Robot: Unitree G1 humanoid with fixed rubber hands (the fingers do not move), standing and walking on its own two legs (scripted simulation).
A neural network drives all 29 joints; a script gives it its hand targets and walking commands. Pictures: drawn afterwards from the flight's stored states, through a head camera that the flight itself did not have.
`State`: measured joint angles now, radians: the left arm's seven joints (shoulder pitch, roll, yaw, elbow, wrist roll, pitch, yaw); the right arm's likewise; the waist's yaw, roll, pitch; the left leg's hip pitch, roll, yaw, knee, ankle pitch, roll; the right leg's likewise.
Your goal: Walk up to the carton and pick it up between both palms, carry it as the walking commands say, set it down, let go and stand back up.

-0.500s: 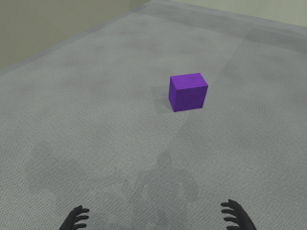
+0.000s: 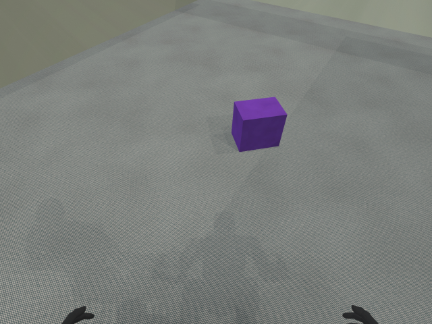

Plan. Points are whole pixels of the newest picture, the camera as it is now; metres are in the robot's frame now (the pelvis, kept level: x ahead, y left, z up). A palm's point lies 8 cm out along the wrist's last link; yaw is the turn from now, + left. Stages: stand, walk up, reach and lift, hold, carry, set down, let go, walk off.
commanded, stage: stand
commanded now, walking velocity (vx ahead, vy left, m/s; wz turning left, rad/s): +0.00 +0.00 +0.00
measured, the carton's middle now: (257, 124) +1.40 -0.33 -0.62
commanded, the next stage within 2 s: walk up in 1.02 s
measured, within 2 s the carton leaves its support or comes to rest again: neither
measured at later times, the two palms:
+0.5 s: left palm out of the picture +0.09 +0.32 -0.10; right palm out of the picture +0.11 -0.26 -0.08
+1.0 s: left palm out of the picture +0.07 +0.31 -0.08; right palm out of the picture +0.08 -0.29 -0.09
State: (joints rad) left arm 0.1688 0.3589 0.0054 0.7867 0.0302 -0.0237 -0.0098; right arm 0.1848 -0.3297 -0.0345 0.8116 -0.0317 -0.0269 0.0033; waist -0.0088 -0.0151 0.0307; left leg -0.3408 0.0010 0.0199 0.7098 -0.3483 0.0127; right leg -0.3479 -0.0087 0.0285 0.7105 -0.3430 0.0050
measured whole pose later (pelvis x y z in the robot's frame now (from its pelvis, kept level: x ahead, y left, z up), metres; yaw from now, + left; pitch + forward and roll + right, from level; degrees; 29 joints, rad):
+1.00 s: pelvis +0.00 +0.01 +0.03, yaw +1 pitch -3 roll +0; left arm 0.12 0.39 -0.02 1.06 0.02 -0.02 0.00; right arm 0.11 -0.34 -0.01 1.08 -0.01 -0.02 0.01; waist 0.00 -0.01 0.05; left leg -0.17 -0.02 0.00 0.39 -0.17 0.02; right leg -0.17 -0.03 0.01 0.39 -0.17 0.03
